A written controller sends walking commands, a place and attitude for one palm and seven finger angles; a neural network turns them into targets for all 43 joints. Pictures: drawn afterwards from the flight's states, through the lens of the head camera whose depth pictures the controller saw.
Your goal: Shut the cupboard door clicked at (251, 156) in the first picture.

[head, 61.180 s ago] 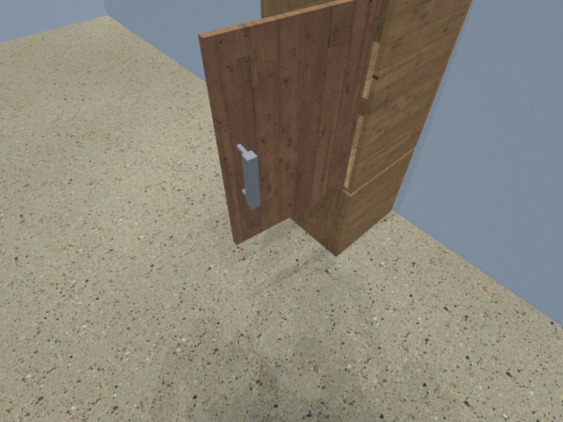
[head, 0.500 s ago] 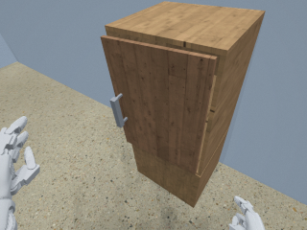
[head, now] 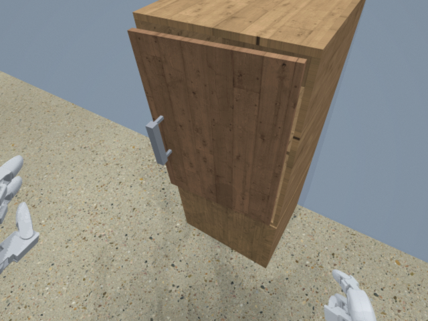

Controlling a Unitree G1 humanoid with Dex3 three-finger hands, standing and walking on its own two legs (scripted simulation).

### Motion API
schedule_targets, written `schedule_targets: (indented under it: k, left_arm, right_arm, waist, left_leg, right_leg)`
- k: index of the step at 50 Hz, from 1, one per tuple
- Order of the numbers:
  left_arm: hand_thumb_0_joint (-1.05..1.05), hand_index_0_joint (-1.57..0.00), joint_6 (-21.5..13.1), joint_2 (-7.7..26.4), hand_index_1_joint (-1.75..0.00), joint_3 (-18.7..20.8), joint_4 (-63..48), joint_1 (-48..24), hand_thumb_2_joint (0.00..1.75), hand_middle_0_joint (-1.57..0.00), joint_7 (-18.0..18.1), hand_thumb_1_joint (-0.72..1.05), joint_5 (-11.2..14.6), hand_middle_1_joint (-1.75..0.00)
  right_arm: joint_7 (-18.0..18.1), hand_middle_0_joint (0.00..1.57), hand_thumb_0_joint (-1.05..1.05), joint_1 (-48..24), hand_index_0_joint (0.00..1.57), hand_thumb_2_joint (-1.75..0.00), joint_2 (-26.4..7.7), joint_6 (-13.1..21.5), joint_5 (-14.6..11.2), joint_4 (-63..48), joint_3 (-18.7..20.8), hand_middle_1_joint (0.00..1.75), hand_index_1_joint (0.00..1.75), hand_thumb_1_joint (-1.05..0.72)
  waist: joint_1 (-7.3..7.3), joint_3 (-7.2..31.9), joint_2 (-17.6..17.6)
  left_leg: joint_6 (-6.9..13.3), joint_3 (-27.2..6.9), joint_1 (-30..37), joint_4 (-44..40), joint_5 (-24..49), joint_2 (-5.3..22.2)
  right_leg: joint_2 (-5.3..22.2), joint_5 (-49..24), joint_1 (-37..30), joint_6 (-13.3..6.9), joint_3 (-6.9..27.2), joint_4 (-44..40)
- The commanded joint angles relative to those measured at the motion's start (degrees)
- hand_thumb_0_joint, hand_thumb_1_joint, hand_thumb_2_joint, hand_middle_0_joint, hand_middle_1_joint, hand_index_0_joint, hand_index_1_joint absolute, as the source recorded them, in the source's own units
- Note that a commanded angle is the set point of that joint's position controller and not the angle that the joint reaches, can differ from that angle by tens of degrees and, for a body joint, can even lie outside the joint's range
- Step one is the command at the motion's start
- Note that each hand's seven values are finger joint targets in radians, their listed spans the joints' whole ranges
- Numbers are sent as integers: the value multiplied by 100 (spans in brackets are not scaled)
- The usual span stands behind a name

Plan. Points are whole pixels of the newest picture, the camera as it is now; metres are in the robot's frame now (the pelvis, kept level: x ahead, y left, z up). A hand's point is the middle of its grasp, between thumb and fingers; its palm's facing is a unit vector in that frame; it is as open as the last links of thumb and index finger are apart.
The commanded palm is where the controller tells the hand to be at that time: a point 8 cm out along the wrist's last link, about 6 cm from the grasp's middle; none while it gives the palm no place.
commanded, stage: step back with the hand held close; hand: left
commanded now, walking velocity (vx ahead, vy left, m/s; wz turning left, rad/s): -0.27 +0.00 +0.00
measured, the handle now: (161, 140) +0.63 +0.22 -0.07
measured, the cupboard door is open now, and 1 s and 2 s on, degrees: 4 4 4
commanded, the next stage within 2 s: stop stepping back and stand still in 0.92 s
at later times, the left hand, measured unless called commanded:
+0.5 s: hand out of the picture +0.09 +0.29 +0.17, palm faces +0.48 -0.75 -0.45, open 7.4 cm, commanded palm +0.04 +0.32 +0.18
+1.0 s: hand out of the picture +0.01 +0.32 +0.17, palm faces +0.56 -0.73 -0.38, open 7.4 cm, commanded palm -0.06 +0.34 +0.18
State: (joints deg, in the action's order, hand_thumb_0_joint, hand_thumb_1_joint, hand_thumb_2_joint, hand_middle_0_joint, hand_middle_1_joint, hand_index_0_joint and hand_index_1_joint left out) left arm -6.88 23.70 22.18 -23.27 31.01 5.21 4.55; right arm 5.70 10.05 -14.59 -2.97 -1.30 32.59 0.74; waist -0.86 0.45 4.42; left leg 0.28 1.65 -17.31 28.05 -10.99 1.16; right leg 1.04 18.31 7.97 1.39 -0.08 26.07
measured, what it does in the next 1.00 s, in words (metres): walks backwards: left foot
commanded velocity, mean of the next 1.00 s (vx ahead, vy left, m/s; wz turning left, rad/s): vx -0.34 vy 0.00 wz -0.05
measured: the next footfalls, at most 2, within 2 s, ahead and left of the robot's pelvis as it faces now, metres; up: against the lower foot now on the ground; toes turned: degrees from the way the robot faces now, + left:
left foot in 0.96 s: -0.04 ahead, +0.14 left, +0.00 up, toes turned +6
right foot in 1.22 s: -0.23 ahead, -0.09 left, +0.00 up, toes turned +0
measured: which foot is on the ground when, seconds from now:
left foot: down 0.00-0.82, up 0.84-0.94, down 0.96-1.00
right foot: down 0.00-0.96, up 0.98-1.00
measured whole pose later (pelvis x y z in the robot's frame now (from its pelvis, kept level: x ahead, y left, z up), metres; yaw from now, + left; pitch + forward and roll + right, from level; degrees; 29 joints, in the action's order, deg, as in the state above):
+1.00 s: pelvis -0.17 +0.03 -0.03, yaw +5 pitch -1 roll -3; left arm -14.1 24.4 25.7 -29.8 26.1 9.9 2.6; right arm 5.5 12.3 -12.8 3.7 0.7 37.5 1.0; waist -1.5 -0.7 -0.4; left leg 1.6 0.4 -27.7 40.3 -10.9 1.8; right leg -0.3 19.4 28.2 1.8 2.8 44.5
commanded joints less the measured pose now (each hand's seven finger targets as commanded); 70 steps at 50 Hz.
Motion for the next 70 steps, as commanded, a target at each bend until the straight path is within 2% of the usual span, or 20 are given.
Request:
schedule_targets:
  k: [1,14,27,33,36,39,41,42,44,46,48,49,52,56,58,61,63,66,69,70]
  left_arm:
    - [0,-20,-351,1363,-30,1068,-1229,-129,90,-20,260,90,30,-30]
    - [0,-20,-801,1079,-30,1020,-1297,-217,90,-20,375,90,-145,-30]
    - [0,-20,-997,1080,-30,734,-1399,-773,90,-20,564,90,-133,-30]
    - [0,-20,-1170,1184,-30,1024,-1551,-605,90,-20,483,90,-166,-30]
    - [0,-20,-1246,1446,-30,1367,-1808,-227,90,-20,400,90,-113,-30]
    - [0,-20,-1226,1467,-30,1434,-1984,223,90,-20,402,90,-44,-30]
    - [0,-20,-1140,1678,-30,1546,-2020,204,90,-20,541,90,-34,-30]
    - [0,-20,-988,1419,-30,1263,-1858,76,90,-20,571,90,-93,-30]
    - [0,-20,-825,1240,-30,1130,-1495,-557,90,-20,626,90,-201,-30]
    - [0,-20,-846,1071,-30,682,-1597,-1294,90,-20,567,90,-222,-30]
    - [0,-20,-1036,1112,-30,924,-1716,-1367,90,-20,618,90,-228,-30]
    - [0,-20,-1128,1176,-30,990,-1711,-1382,90,-20,594,90,-180,-30]
    - [0,-20,-1080,934,-30,922,-2010,-715,90,-20,446,90,-118,-30]
    - [0,-20,-1000,1158,-30,1027,-2679,-521,90,-20,473,90,-73,-30]
    - [0,-20,-864,1106,-30,960,-2427,-238,90,-20,451,90,-53,-30]
    - [0,-20,-806,1594,-30,1446,-1952,-250,90,-20,549,90,11,-30]
    - [0,-20,-583,1062,-30,919,-1386,-365,90,-20,614,90,17,-30]
    - [0,-20,-545,1018,-30,779,-957,-591,90,-20,629,90,-67,-30]
    - [0,-20,-637,1032,-30,707,-971,-770,90,-20,575,90,-130,-30]
    - [0,-20,-677,1036,-30,710,-1004,-580,90,-20,535,90,-95,-30]
  right_arm:
    - [62,20,0,-574,20,-90,-571,224,-3,-1030,217,30,30,-90]
    - [58,20,0,-491,20,-90,-681,644,27,-975,199,30,30,-90]
    - [62,20,0,-272,20,-90,-521,1025,148,-464,158,30,30,-90]
    - [39,20,0,-504,20,-90,-605,1094,111,-647,201,30,30,-90]
    - [-43,20,0,-457,20,-90,-576,1122,153,-682,303,30,30,-90]
    - [-137,20,0,-368,20,-90,-451,1090,109,-731,325,30,30,-90]
    - [-183,20,0,-142,20,-90,-396,977,161,-476,385,30,30,-90]
    - [-227,20,0,-185,20,-90,-293,823,209,-364,365,30,30,-90]
    - [-160,20,0,-174,20,-90,-163,781,254,-409,187,30,30,-90]
    - [-10,20,0,-203,20,-90,-405,852,152,-331,170,30,30,-90]
    - [128,20,0,-365,20,-90,-648,1060,203,-403,251,30,30,-90]
    - [89,20,0,-322,20,-90,-410,1177,188,-294,305,30,30,-90]
    - [-150,20,0,-291,20,-90,-539,1237,191,-412,402,30,30,-90]
    - [-270,20,0,-266,20,-90,-463,1325,170,-531,222,30,30,-90]
    - [-262,20,0,-148,20,-90,-354,1270,186,-538,129,30,30,-90]
    - [-243,20,0,-33,20,-90,-316,1063,293,-407,93,30,30,-90]
    - [-151,20,0,-9,20,-90,-296,974,128,-340,108,30,30,-90]
    - [-46,20,0,-137,20,-90,-411,958,81,-291,92,30,30,-90]
    - [23,20,0,-200,20,-90,-569,1061,44,-394,142,30,30,-90]
    - [8,20,0,-188,20,-90,-463,1087,39,-361,96,30,30,-90]
  waist:
    - [7,1021,-93]
    - [60,305,558]
    - [199,133,-412]
    - [70,375,746]
    - [32,819,936]
    - [76,827,183]
    - [105,771,-1129]
    - [61,537,-1568]
    - [108,114,-1720]
    - [319,-363,-1008]
    - [155,-63,1537]
    - [180,615,987]
    - [139,735,761]
    - [80,639,1457]
    - [93,610,1067]
    - [146,443,-541]
    - [175,341,-1267]
    - [268,-66,-723]
    - [189,-181,-507]
    - [237,-29,-156]
  left_leg:
    - [194,-137,1073,-167,2322,302]
    - [441,-926,-1802,-1425,-2576,652]
    - [44,-490,56,133,-1260,196]
    - [392,-1342,-1904,-1553,-2806,922]
    - [392,-1154,-1972,-1455,-2665,992]
    - [100,-346,-1360,-185,-2301,471]
    - [-348,101,-30,2527,-1406,-206]
    - [-309,-174,-336,3576,-1405,-107]
    - [-137,-334,-495,2794,-1822,215]
    - [-62,-287,8,259,-1191,114]
    - [835,-2429,-1371,-1565,-1232,2056]
    - [871,-2155,-1273,-1670,-1922,2127]
    - [894,-1692,-1302,-1289,-1926,1874]
    - [385,-1148,-1118,-1614,-2791,1292]
    - [18,-723,-885,-1307,-2679,805]
    - [-230,-61,-238,1727,-829,121]
    - [-185,-362,-611,1939,-605,79]
    - [-10,-342,103,470,-484,152]
    - [207,-747,203,-335,-190,446]
    - [195,-1014,273,-730,-1064,556]
  right_leg:
    - [114,-2521,347,-21,-98,-113]
    - [-311,16,-484,-33,-63,439]
    - [342,1176,2120,-331,530,-755]
    - [-481,535,55,-121,-30,997]
    - [-537,453,-319,-193,-67,1278]
    - [26,1359,743,-496,586,243]
    - [1577,2591,2831,-1174,2493,-1514]
    - [1995,2094,2909,-1388,2529,-1649]
    - [1507,937,2768,-944,1618,-1176]
    - [748,652,2871,-405,836,-117]
    - [-453,772,1868,43,73,2761]
    - [-491,964,1378,-14,378,3712]
    - [-435,918,1239,-7,294,3811]
    - [-575,1037,370,-117,-427,1682]
    - [-574,1062,-85,-295,-526,109]
    - [1568,689,1359,-1299,2005,-1650]
    - [1403,657,1061,-1219,1787,-1186]
    - [894,575,1376,-683,816,-772]
    - [228,-208,989,-306,474,-405]
    - [125,387,1047,-251,243,-295]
